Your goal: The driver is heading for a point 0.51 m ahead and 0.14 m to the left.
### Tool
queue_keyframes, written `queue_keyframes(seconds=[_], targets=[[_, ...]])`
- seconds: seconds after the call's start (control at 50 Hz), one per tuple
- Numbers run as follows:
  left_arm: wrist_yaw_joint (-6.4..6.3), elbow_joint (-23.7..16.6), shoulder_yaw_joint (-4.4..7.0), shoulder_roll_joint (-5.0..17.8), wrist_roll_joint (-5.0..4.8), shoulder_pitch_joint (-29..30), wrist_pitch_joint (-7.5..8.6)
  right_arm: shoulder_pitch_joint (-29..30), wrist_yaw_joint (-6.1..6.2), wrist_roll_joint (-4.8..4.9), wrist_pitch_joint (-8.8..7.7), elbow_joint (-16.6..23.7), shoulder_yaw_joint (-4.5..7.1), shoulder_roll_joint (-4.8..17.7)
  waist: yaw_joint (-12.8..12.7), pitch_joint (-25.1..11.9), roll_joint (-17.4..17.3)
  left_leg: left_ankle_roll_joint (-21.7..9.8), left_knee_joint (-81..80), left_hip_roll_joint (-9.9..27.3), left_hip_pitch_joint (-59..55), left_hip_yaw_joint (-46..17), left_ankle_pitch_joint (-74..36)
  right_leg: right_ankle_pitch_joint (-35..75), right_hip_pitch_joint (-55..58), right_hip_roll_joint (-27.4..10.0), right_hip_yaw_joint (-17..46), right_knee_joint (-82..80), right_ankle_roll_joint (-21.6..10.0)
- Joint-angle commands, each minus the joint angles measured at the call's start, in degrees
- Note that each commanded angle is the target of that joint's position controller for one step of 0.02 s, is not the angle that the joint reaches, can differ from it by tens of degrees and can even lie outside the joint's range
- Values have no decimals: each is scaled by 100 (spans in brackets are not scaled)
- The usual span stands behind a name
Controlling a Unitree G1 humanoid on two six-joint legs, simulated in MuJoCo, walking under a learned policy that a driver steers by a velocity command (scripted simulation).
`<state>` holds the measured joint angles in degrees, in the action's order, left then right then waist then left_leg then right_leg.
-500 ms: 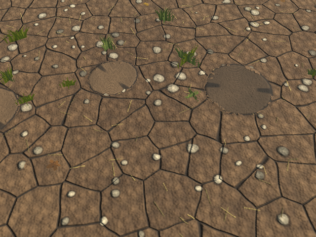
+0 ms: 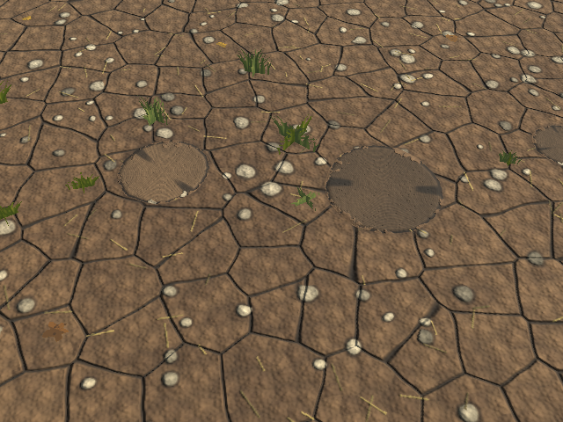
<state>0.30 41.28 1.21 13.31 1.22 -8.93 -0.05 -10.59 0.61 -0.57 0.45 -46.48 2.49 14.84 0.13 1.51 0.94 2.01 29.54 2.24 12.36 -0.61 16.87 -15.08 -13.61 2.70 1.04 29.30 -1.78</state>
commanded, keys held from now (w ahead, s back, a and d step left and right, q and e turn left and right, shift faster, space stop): no key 0.86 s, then w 0.14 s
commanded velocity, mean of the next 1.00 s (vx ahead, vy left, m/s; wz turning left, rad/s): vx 0.02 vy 0.00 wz -0.01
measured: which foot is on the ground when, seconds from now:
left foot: down 0.00-1.00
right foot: down 0.00-1.00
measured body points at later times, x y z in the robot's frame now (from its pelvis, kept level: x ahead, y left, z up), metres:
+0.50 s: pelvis +0.00 +0.01 +0.00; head +0.01 +0.02 +0.45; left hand +0.10 +0.27 -0.13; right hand +0.10 -0.25 -0.13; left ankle -0.01 +0.14 -0.74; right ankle +0.00 -0.10 -0.74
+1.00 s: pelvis +0.01 +0.02 +0.00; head +0.01 +0.02 +0.45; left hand +0.05 +0.28 -0.15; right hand +0.04 -0.24 -0.15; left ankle -0.01 +0.14 -0.73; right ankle +0.00 -0.10 -0.73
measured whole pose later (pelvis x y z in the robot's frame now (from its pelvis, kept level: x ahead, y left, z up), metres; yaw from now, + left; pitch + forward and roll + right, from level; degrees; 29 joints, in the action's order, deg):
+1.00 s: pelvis +0.01 +0.02 +0.00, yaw +1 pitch -1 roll +0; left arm -2.0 59.5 2.3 12.7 -0.9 -14.0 0.7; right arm -14.6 2.3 0.8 -1.2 -61.3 1.3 13.2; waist 0.3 0.3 -0.1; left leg -1.6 33.1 0.2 11.7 -0.8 24.1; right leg -22.5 -12.7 1.2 1.4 32.8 -2.0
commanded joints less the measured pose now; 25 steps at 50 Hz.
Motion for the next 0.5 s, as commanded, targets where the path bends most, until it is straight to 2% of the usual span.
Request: queue_keyframes(seconds=[0.02,0.2,0.5], targets=[[-61,-360,223,687,-17,177,1,207,6,-14,-178,283,121,660,-24,-275,-498,-219,-496,280,25,-316,-953,700,163,-415,441,-349,-113],[-120,-7,259,606,-52,-45,4,117,90,18,-164,18,51,629,16,-213,-99,-240,-413,185,-72,-250,-998,998,215,-425,416,-359,-29],[-218,712,278,631,-84,-183,10,90,116,34,-134,-673,11,546,14,-105,-108,-230,-549,50,-111,-156,-995,1159,395,-433,346,-444,24]])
